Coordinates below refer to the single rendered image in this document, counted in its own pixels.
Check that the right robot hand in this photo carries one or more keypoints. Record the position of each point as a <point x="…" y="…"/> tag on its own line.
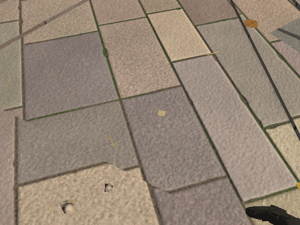
<point x="275" y="215"/>

